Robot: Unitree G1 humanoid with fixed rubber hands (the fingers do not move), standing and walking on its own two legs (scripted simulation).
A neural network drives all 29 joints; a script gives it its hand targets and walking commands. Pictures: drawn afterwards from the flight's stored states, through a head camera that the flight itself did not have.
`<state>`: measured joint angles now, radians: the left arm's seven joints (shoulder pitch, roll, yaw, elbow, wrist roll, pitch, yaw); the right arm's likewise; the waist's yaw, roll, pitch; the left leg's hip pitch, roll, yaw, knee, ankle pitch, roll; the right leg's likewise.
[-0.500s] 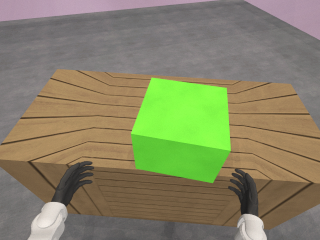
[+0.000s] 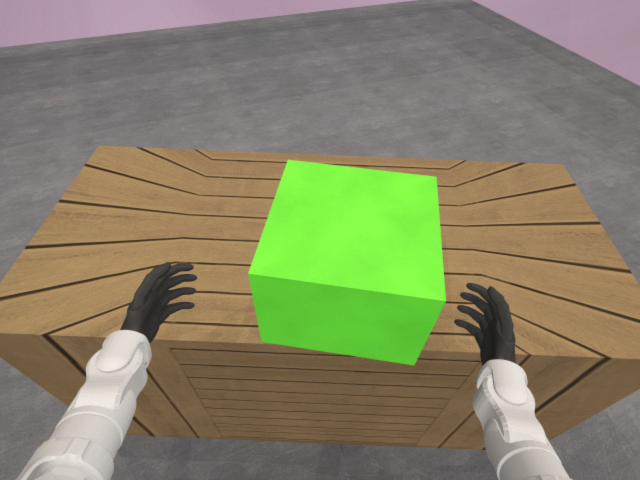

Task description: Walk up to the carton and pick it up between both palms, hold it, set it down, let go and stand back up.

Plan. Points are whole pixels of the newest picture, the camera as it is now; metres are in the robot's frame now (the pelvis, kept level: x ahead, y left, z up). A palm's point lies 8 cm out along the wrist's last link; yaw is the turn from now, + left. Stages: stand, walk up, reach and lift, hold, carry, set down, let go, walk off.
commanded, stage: reach and lift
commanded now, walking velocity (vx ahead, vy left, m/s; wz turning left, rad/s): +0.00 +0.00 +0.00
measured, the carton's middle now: (349, 259) +0.46 -0.06 -0.04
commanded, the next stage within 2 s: none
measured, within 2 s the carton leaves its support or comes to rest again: neither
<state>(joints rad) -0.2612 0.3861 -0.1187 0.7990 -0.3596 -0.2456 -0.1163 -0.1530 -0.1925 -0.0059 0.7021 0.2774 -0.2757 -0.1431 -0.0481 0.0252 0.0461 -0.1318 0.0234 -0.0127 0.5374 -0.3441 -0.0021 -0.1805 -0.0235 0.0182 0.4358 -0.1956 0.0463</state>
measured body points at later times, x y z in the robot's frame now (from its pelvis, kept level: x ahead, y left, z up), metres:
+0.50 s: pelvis +0.00 -0.01 +0.00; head +0.01 -0.01 +0.45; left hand +0.40 +0.20 +0.06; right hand +0.33 -0.25 +0.04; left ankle -0.03 +0.11 -0.74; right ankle +0.03 -0.16 -0.74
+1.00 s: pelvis -0.01 -0.01 +0.00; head +0.02 +0.01 +0.45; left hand +0.46 +0.18 +0.12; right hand +0.38 -0.27 +0.09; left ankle -0.03 +0.11 -0.74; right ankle +0.03 -0.16 -0.74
